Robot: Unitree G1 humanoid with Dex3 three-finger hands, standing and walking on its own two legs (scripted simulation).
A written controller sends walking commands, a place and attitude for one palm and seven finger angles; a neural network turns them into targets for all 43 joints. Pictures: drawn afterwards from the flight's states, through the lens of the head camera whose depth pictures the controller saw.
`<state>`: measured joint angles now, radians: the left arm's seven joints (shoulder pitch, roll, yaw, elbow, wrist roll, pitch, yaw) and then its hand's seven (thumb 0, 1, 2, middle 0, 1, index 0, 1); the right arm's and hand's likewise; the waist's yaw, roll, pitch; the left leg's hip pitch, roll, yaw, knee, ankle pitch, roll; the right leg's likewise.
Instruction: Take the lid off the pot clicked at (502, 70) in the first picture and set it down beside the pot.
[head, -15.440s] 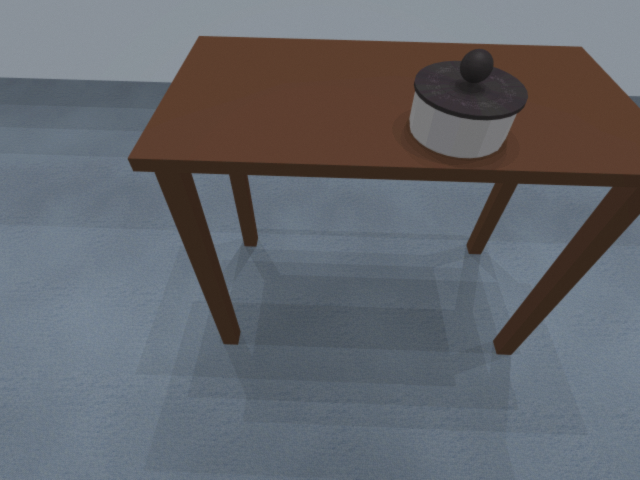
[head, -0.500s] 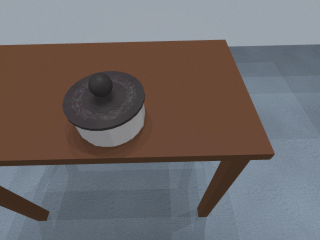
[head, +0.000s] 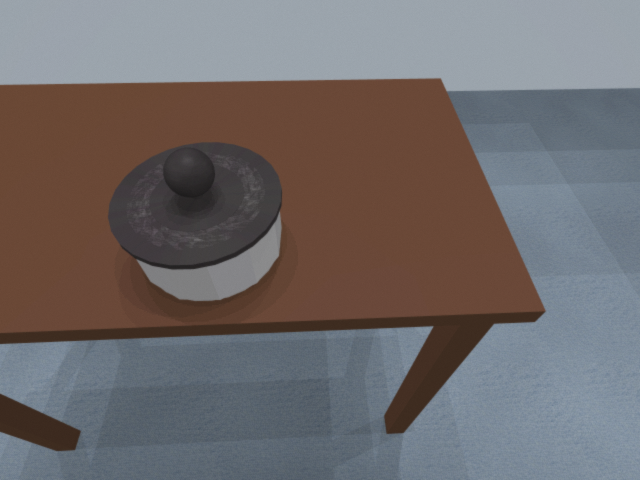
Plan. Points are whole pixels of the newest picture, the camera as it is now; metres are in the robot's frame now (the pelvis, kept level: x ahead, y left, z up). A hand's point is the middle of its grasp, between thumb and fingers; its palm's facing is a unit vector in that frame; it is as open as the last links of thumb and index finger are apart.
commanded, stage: look again from close up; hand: left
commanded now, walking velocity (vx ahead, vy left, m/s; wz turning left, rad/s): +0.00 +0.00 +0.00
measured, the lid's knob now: (189, 172) +0.40 +0.17 +0.17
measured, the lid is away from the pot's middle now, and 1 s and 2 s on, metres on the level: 0.00 0.00 0.00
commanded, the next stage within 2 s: lift the closed hand beside the body in 0.66 s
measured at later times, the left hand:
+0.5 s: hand out of the picture -0.01 +0.22 -0.17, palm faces +0.02 -0.97 -0.23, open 7.4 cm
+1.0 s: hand out of the picture +0.13 +0.22 -0.04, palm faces +0.21 -0.92 -0.32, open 6.2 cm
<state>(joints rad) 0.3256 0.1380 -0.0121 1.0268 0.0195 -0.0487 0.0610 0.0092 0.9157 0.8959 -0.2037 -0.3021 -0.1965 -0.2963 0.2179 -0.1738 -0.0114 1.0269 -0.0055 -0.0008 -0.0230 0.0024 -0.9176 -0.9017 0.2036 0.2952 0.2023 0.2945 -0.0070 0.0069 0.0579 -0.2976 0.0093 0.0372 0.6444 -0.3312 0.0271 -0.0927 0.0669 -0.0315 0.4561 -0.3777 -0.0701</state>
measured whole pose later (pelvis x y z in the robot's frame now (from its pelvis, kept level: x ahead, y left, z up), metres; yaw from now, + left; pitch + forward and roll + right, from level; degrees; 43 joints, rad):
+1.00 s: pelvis -0.03 +0.02 +0.01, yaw +3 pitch +2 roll +1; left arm 0.45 0.16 0.04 0.19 0.00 0.00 0.11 0.01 0.93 0.90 -0.40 -0.52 -0.39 -0.51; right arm 0.17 -0.22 -0.04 0.80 0.02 -0.15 0.04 0.01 -0.91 -0.90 0.20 0.30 0.20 0.29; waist -0.01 0.06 -0.03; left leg -0.26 -0.06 0.01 0.42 -0.19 0.04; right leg -0.14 0.00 -0.06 0.44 -0.34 -0.03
